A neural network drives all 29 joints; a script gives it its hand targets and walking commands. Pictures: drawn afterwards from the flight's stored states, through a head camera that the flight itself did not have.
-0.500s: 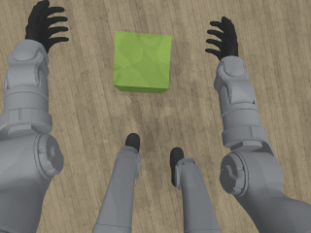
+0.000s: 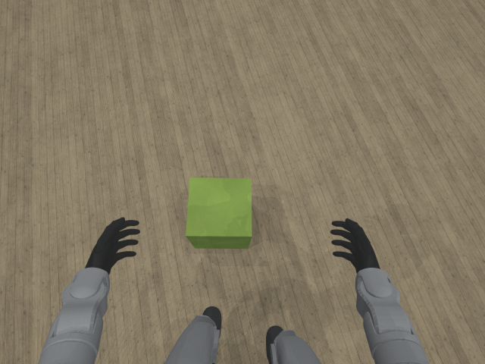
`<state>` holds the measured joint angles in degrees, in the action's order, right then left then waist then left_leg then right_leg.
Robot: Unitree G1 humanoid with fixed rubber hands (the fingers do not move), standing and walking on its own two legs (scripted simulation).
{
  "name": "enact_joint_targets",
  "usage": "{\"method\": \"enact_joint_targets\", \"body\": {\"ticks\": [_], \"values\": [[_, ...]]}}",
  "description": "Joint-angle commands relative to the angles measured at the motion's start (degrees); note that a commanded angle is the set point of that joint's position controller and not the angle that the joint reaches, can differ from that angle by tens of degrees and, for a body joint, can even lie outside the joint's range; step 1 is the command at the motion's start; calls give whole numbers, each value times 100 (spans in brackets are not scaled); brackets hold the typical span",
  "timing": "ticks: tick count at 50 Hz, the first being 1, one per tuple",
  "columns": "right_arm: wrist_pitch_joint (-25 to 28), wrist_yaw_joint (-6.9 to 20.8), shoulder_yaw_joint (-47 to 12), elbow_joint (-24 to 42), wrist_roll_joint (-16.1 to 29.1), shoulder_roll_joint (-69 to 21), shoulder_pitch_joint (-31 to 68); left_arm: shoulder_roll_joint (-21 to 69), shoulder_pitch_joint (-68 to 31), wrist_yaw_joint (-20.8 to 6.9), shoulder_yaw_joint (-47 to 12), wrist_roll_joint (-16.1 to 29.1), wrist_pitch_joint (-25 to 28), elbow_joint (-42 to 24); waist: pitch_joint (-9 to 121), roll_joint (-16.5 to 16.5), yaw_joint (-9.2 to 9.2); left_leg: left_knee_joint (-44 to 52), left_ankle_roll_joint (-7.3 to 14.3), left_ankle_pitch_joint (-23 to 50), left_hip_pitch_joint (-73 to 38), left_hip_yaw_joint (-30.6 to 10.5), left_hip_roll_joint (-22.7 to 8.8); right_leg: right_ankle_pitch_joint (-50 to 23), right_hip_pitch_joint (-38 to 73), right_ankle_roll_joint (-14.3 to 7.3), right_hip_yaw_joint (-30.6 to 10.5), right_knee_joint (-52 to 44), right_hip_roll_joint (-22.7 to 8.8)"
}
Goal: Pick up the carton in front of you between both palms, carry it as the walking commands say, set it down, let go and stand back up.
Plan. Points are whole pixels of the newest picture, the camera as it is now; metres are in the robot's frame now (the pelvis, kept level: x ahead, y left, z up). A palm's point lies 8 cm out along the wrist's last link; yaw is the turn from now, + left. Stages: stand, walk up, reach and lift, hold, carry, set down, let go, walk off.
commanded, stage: let go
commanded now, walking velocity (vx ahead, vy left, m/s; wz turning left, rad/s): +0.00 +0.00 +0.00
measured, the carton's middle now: (221, 215) +0.49 +0.09 -0.62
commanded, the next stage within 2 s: stand in 0.72 s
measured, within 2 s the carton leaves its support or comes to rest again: neither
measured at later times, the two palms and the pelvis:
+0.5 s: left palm (115, 304) +0.20 +0.20 -0.04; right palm (432, 317) +0.20 -0.26 -0.04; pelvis +0.04 -0.03 +0.03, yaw +0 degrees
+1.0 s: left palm (71, 315) +0.18 +0.27 -0.06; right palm (451, 338) +0.17 -0.30 -0.06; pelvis +0.05 -0.01 +0.02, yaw +0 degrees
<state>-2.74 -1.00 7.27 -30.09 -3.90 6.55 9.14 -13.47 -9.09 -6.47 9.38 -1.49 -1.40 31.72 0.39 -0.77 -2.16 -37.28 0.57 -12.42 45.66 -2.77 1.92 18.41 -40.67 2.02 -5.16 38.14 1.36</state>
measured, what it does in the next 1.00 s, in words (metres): stands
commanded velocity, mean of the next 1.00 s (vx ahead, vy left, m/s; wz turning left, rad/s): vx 0.00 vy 0.00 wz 0.00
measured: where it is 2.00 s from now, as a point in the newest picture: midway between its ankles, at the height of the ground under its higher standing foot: (242, 360)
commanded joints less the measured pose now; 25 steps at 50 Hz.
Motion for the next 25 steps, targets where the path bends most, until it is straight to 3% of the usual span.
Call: {"method": "enact_joint_targets", "body": {"ticks": [1,10,19,25], "values": [[231,94,-47,591,119,504,-334,-511,383,110,-33,79,208,-694,2316,268,-13,385,-127,1579,-3534,139,-34,-689,603,-34,513,-762,191],[329,272,-302,899,305,853,-1660,-440,1860,253,-421,206,200,-1120,1009,-89,138,1198,-205,1617,-4338,256,114,-1458,2202,17,382,-1650,91],[-63,431,-417,1048,362,926,-1897,-511,1986,218,-455,109,-255,-1254,-177,-256,213,1356,-187,1029,-4800,408,264,-1225,2383,-28,294,-2028,-74],[-283,451,-384,1077,355,977,-1913,-493,2088,211,-436,50,-466,-1241,-200,-126,167,1315,-161,1267,-4773,405,263,-1721,2757,11,302,-1873,-16]]}}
